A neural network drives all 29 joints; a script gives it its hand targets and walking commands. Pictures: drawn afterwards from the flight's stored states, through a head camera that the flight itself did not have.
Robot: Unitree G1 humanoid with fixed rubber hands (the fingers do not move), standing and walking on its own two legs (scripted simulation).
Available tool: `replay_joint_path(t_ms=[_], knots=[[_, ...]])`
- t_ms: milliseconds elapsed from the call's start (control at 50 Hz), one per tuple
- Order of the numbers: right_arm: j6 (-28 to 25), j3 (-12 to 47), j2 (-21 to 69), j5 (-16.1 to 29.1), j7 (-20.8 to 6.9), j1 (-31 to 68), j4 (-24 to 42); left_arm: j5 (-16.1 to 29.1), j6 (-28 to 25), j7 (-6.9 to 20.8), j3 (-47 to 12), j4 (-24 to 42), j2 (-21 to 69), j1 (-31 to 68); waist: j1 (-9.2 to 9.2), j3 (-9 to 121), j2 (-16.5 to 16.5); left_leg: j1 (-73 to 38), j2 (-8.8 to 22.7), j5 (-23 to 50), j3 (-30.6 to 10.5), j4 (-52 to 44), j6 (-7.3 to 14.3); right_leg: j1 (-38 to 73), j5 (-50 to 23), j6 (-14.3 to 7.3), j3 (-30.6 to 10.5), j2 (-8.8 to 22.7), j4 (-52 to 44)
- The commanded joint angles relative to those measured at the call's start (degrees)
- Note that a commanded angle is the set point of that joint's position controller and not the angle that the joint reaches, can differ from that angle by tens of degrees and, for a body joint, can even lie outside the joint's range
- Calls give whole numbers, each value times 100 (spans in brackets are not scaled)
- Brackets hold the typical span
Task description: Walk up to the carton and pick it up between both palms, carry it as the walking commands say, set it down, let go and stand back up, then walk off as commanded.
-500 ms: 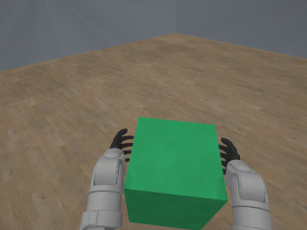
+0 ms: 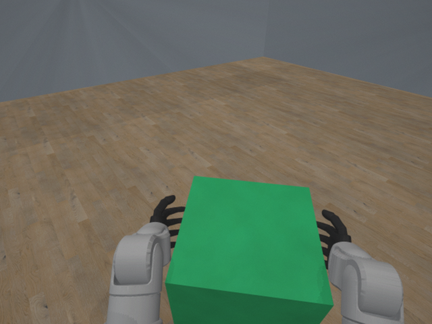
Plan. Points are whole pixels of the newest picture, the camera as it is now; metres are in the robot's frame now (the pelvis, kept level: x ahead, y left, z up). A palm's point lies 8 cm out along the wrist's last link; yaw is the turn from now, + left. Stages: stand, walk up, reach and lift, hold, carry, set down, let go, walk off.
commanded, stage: carry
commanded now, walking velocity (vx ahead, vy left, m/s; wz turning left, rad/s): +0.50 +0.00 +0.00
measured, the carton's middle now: (242, 267) +0.25 -0.02 +0.05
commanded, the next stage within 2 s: none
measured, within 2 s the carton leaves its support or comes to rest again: neither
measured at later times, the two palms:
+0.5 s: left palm (186, 157) +0.51 +0.12 +0.11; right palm (305, 169) +0.49 -0.18 +0.11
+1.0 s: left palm (198, 114) +0.81 +0.11 +0.10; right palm (284, 122) +0.78 -0.19 +0.10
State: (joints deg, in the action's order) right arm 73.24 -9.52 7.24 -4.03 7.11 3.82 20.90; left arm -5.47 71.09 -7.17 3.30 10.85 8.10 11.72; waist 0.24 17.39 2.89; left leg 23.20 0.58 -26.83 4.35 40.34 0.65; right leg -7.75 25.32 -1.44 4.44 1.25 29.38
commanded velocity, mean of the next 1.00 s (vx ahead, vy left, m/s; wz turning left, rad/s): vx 0.50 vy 0.00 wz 0.00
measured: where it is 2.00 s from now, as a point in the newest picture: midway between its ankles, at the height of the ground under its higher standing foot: (221, 228)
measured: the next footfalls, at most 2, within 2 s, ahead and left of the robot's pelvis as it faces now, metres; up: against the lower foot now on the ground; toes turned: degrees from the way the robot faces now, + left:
left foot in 0.02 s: +0.08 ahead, +0.11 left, +0.00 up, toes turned +5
right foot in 0.26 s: +0.20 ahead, -0.11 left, +0.00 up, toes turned -8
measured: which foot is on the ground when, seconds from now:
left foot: up 0.00-0.00, down 0.02-0.30, up 0.32-0.60, down 0.62-0.90, up 0.92-1.00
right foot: down 0.00-0.06, up 0.08-0.24, down 0.26-0.62, up 0.64-0.84, down 0.86-1.00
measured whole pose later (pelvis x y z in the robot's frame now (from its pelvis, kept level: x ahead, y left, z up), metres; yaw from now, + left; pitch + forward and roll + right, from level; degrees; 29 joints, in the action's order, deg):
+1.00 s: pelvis +0.55 -0.02 +0.01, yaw -1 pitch +6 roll +1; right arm 69.6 -5.6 7.3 -3.6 7.7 -0.1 26.4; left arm -3.7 68.2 -6.9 2.6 18.8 7.4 6.4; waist 0.3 12.0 0.4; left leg 21.3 2.2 -24.7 8.1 51.6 0.4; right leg -19.7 18.4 -1.6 6.6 3.0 32.0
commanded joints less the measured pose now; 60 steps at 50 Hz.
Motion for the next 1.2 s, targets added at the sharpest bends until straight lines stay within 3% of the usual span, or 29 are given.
replay_joint_path(t_ms=[0, 20, 40, 60, 100, 140, 180, 240, 260, 280, 300, 340, 520, 560, 580, 600, 620, 660, 740, 800, 840, 860, 880, 900, 920, 980, 1120, 1160, 1180], knots=[[-179, 3571, 4405, 1849, -358, 2844, 592, 1512, -123, 152, -2767, 1218, 4435, 1580, -88, 509, 223, -2135, -70, 1617, 91, -1610, 172, -1040, -2707, -77, -232, 749, 315], [-162, 3515, 4194, 1772, -328, 2666, 477, 1454, -61, 153, -2711, 1118, 4384, 1553, -259, 568, -1014, -3341, 1112, 579, -1828, -2105, 593, -2600, -1902, 235, 332, 262, 1914], [-177, 3495, 4195, 1722, -325, 2549, 420, 1512, -85, 185, -2840, 1378, 4303, 1762, -233, 302, -2033, -4003, 2165, 1858, -3476, -2414, 1117, -4099, 183, 336, 312, -177, 2737], [-180, 3512, 4260, 1747, -302, 2500, 501, 1568, -75, 208, -2807, 1341, 4280, 1697, -250, 388, -1793, -4390, 2282, 3268, -3460, -1880, 1551, -4431, 640, 170, -259, 11, 3159], [-290, 3693, 4652, 1814, -305, 2889, 722, 1739, -135, 327, -2957, 1415, 4532, 2076, -247, 145, -823, -3778, 2302, 3182, -3081, -1992, 1523, -4488, 852, 141, -298, 249, 2968], [-387, 3900, 4916, 1966, -331, 3298, 1149, 1851, -231, 403, -3032, 1472, 4912, 2152, -203, 80, -582, -3280, 2088, 2609, -2352, -2245, 1241, -3947, 702, 113, -170, 312, 1824], [-429, 3972, 4853, 1976, -398, 3098, 1135, 1815, -284, 436, -3079, 1457, 4957, 1761, -118, 143, -1207, -2309, 1801, 2115, -1402, -2296, 871, -2758, -15, 121, 213, 156, 813], [-490, 4208, 4822, 2034, -424, 3241, 1438, 1842, -350, 444, -3068, 1486, 5041, 1538, 87, 669, -575, -498, 1023, 2278, -89, -933, 237, 386, -1437, -74, 322, -142, -401], [-468, 4172, 4862, 1949, -421, 3118, 1340, 1842, -358, 459, -3049, 1505, 4953, 1441, 215, 847, 655, 735, 442, 1827, 399, 529, -97, 1544, -648, -376, -1356, 825, -993], [-428, 4210, 4713, 1987, -442, 3195, 1505, 1747, -388, 433, -2923, 1484, 4823, 1307, 186, 600, 1989, 2116, -168, 8, 413, 1447, -284, 2248, -1300, -889, -3453, 1993, -1458], [-369, 4306, 4722, 2020, -456, 3222, 1450, 1694, -386, 426, -2924, 1430, 4790, 1216, 214, 561, 1684, 2647, -19, -478, -162, 1964, -165, 2589, -2606, -1401, -3753, 2192, -1140], [-416, 4225, 4724, 2054, -481, 3042, 1350, 1798, -424, 436, -3062, 1657, 4864, 1383, 218, 517, 328, 3102, 259, -395, -275, 2284, -112, 2744, -3382, -1343, -3074, 2227, -998], [-485, 4240, 4727, 1880, -500, 2790, 1278, 1736, -382, 531, -3061, 1696, 4599, 1186, 203, -284, 1064, 631, -29, 1713, 669, -658, -112, 521, -3007, -468, -598, 1375, -1417], [-421, 4175, 4736, 1888, -500, 2643, 1158, 1743, -315, 507, -3103, 1766, 4542, 1246, 76, -36, 698, -876, -356, 2031, 1002, -1469, -50, -1, -3825, -198, 74, 1036, -362], [-432, 4088, 4667, 1898, -493, 2369, 1055, 1709, -297, 486, -3115, 1807, 4480, 1263, -115, 503, 118, -2308, -131, 1763, 479, -1524, 196, -641, -4071, -4, 389, 747, 868], [-436, 4096, 4597, 1907, -501, 2449, 1118, 1753, -289, 475, -3228, 2005, 4475, 1470, -296, 939, -996, -3667, 1387, 1152, -1806, -1907, 727, -2243, -2978, 347, 627, 356, 2737], [-406, 4024, 4460, 1862, -483, 2321, 958, 1715, -235, 482, -3195, 1875, 4400, 1301, -191, 947, -1981, -4639, 2316, 2599, -3447, -2042, 1401, -3852, 164, 363, 247, -339, 3670], [-414, 4043, 4753, 1853, -531, 2155, 909, 1809, -264, 544, -3342, 1855, 4541, 1465, -225, 805, -1172, -4213, 2322, 4117, -3023, -1675, 1693, -4078, 535, 163, -458, 95, 4130], [-566, 4234, 5133, 1983, -593, 2632, 1204, 1932, -362, 695, -3421, 2024, 5000, 1745, -86, 51, -917, -2336, 2094, 1878, -1837, -2483, 1039, -3101, 606, 132, -380, 507, 1717], [-649, 4379, 5188, 2092, -658, 2771, 1419, 1947, -458, 698, -3478, 2179, 5093, 1639, -29, 396, -1501, -1489, 1757, 987, -900, -2386, 621, -1640, -717, 110, 111, 174, 180], [-690, 4431, 5086, 2070, -619, 2813, 1712, 1997, -484, 696, -3472, 2159, 5104, 1554, 18, 707, -835, -866, 1236, 968, -227, -1612, 404, -87, -1436, 78, 383, -63, -525], [-667, 4449, 5085, 1989, -615, 2776, 1612, 1964, -471, 708, -3413, 2035, 5057, 1333, 165, 932, 32, 6, 798, 1366, 283, -385, 105, 1027, -1064, -151, -532, 550, -917], [-646, 4464, 4962, 1977, -577, 2892, 1853, 1925, -501, 684, -3290, 2033, 4876, 1256, 175, 744, 1765, 1480, 117, 327, 611, 1008, -265, 1951, -976, -535, -2638, 1829, -1486], [-567, 4576, 4840, 2037, -560, 3108, 1927, 1884, -488, 644, -3230, 1961, 4809, 1139, 240, 467, 2134, 2440, -62, -409, 240, 1423, -211, 2479, -2695, -934, -3366, 2129, -1264], [-511, 4616, 4772, 2062, -538, 3042, 1896, 1832, -455, 623, -3186, 1707, 4825, 939, 255, 660, 1607, 2813, 15, -550, 44, 1935, -182, 2959, -4437, -1200, -3231, 2264, -857], [-547, 4448, 4815, 2019, -510, 2507, 1555, 1959, -483, 627, -3293, 2075, 4727, 1028, 233, 480, 510, 2895, 242, -28, 53, 1428, -170, 3008, -4607, -800, -1945, 1899, -913], [-511, 4297, 4770, 1882, -533, 2403, 1463, 1828, -398, 595, -3365, 2253, 4521, 1186, 211, -51, 864, 412, -53, 1482, 649, -1089, -70, 1034, -3670, -388, -352, 1414, -1040], [-454, 4265, 4795, 1952, -557, 2338, 1327, 1812, -346, 564, -3363, 2345, 4465, 1211, 34, 281, 561, -1671, -280, 2051, 936, -1473, 18, -69, -4063, -39, 308, 987, -27], [-450, 4206, 4734, 1998, -574, 2341, 1414, 1809, -330, 529, -3443, 2551, 4458, 1507, -148, 661, -106, -2934, 275, 1538, 58, -1593, 284, -1066, -3594, 134, 532, 718, 1120]])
